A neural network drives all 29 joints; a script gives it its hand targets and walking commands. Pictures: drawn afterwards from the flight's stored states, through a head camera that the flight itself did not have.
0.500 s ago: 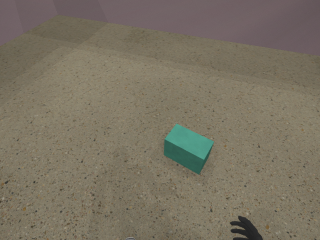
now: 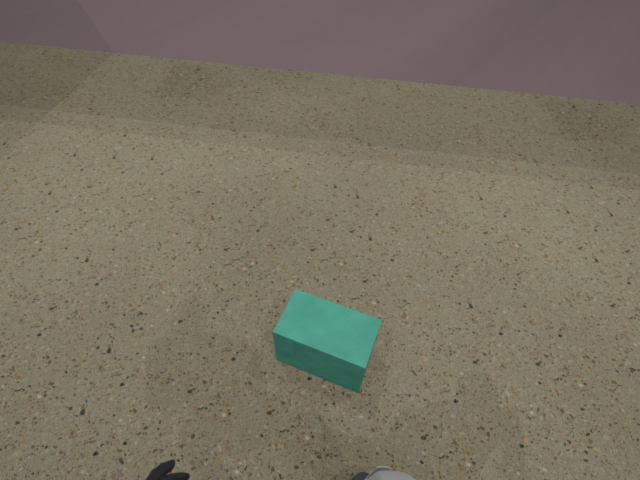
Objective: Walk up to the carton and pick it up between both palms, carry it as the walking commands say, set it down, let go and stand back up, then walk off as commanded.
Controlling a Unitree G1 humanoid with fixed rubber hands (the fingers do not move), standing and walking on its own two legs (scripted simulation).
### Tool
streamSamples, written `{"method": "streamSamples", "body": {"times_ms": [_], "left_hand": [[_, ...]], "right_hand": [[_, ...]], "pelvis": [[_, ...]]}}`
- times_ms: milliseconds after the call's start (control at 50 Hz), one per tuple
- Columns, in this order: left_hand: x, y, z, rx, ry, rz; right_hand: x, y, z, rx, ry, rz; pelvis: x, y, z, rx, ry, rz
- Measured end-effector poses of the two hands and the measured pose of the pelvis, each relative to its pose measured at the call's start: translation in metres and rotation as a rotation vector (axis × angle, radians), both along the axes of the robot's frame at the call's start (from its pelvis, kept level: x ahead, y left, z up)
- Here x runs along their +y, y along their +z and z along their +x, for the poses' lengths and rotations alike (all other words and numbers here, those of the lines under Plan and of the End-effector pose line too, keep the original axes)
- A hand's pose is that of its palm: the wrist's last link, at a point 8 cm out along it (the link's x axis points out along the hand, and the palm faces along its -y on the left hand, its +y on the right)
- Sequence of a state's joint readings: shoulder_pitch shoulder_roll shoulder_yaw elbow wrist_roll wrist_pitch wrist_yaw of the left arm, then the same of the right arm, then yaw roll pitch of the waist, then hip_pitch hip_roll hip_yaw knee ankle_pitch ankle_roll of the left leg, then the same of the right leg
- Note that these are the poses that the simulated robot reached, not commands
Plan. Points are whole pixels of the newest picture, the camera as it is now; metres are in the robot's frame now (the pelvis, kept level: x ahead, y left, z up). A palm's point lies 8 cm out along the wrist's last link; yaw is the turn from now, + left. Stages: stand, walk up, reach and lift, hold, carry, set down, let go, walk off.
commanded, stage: walk up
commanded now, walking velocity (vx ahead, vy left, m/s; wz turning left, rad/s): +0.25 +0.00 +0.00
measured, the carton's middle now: (326, 340) +0.62 -0.09 -0.68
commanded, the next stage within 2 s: none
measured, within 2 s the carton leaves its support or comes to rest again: neither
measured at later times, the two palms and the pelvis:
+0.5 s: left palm out of the picture +0.08 +0.22 -0.15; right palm (489, 470) +0.16 -0.24 -0.14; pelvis +0.10 -0.01 +0.00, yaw +0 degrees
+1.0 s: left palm out of the picture +0.10 +0.22 -0.14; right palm out of the picture +0.11 -0.21 -0.14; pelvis +0.12 +0.00 +0.01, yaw +0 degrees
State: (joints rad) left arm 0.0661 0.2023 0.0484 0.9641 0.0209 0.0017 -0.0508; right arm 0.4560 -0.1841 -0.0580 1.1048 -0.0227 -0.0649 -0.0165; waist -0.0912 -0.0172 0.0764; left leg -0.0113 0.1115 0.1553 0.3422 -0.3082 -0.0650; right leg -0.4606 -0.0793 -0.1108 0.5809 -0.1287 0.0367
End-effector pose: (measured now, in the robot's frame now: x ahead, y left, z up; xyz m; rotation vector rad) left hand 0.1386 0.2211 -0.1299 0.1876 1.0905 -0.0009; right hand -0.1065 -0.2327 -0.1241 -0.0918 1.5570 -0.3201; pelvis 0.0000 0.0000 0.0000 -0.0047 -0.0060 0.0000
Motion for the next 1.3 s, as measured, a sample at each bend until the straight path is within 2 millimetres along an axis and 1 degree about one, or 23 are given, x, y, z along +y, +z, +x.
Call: {"method": "streamSamples", "body": {"times_ms": [40, 60, 80, 120, 180, 240, 300, 340, 380, 420, 460, 500, 580, 640, 700, 800, 940, 1160, 1300], "left_hand": [[-0.01, -0.003, 0.021, -0.041, 0.011, 0.033], [-0.013, -0.004, 0.026, -0.047, 0.022, 0.049], [-0.014, -0.004, 0.025, -0.042, 0.036, 0.062], [-0.014, 0.001, 0.014, -0.009, 0.073, 0.086], [-0.007, 0.01, -0.015, 0.066, 0.146, 0.126], [-0.002, 0.017, -0.047, 0.146, 0.205, 0.151], [-0.002, 0.019, -0.071, 0.217, 0.243, 0.153], [-0.004, 0.016, -0.079, 0.259, 0.246, 0.141], [-0.007, 0.01, -0.081, 0.287, 0.24, 0.119], [-0.008, 0.001, -0.077, 0.299, 0.233, 0.092], [-0.006, -0.011, -0.068, 0.298, 0.227, 0.064], [-0.004, -0.02, -0.056, 0.287, 0.216, 0.04], [-0.003, -0.023, -0.035, 0.263, 0.19, 0.007], [-0.001, -0.022, -0.029, 0.259, 0.178, 0.002], [0.003, -0.02, -0.029, 0.274, 0.176, 0.011], [0.006, -0.016, -0.038, 0.318, 0.18, 0.033], [0.001, -0.013, -0.044, 0.355, 0.186, 0.044], [-0.016, -0.015, -0.033, 0.348, 0.189, 0.024], [-0.022, -0.015, -0.028, 0.345, 0.188, 0.021]], "right_hand": [[-0.01, -0.018, 0.017, 0.014, 0.01, 0.032], [-0.015, -0.026, 0.029, 0.011, 0.024, 0.046], [-0.02, -0.031, 0.045, -0.002, 0.039, 0.055], [-0.028, -0.035, 0.082, -0.047, 0.073, 0.064], [-0.038, -0.035, 0.136, -0.111, 0.126, 0.075], [-0.042, -0.032, 0.179, -0.153, 0.169, 0.086], [-0.041, -0.029, 0.213, -0.185, 0.204, 0.086], [-0.037, -0.026, 0.234, -0.22, 0.217, 0.077], [-0.031, -0.022, 0.251, -0.256, 0.22, 0.061], [-0.025, -0.02, 0.262, -0.279, 0.223, 0.043], [-0.017, -0.019, 0.267, -0.296, 0.225, 0.023], [-0.008, -0.016, 0.265, -0.295, 0.221, 0.01], [0.005, -0.007, 0.256, -0.278, 0.202, 0.013], [0.011, -0.007, 0.248, -0.259, 0.185, 0.017], [0.015, -0.009, 0.24, -0.235, 0.168, 0.027], [0.021, -0.014, 0.227, -0.19, 0.144, 0.051], [0.025, -0.018, 0.216, -0.143, 0.122, 0.074], [0.023, -0.019, 0.212, -0.113, 0.105, 0.081], [0.022, -0.02, 0.214, -0.106, 0.098, 0.085]], "pelvis": [[-0.014, -0.012, 0.019, 0.004, 0.005, 0.024], [-0.019, -0.016, 0.026, 0.005, 0.002, 0.019], [-0.023, -0.017, 0.031, 0.004, 0.004, 0.016], [-0.029, -0.013, 0.041, 0.001, 0.013, 0.019], [-0.033, -0.004, 0.055, -0.003, 0.021, 0.031], [-0.034, 0.002, 0.067, -0.005, 0.017, 0.044], [-0.033, 0.006, 0.078, -0.004, 0.011, 0.049], [-0.03, 0.006, 0.083, -0.009, 0.005, 0.044], [-0.026, 0.005, 0.086, -0.012, 0.0, 0.029], [-0.02, 0.003, 0.09, -0.016, -0.002, 0.011], [-0.012, -0.002, 0.093, -0.021, 0.0, -0.015], [-0.006, -0.004, 0.096, -0.031, 0.002, -0.017], [0.001, 0.001, 0.101, -0.03, 0.002, -0.002], [0.005, 0.003, 0.105, -0.025, 0.002, 0.001], [0.008, 0.004, 0.108, -0.022, 0.001, 0.001], [0.009, 0.005, 0.114, -0.02, 0.0, -0.001], [0.006, 0.005, 0.12, -0.02, -0.003, 0.0], [0.0, 0.005, 0.13, -0.021, -0.005, 0.003], [-0.004, 0.005, 0.135, -0.02, -0.006, 0.004]]}}
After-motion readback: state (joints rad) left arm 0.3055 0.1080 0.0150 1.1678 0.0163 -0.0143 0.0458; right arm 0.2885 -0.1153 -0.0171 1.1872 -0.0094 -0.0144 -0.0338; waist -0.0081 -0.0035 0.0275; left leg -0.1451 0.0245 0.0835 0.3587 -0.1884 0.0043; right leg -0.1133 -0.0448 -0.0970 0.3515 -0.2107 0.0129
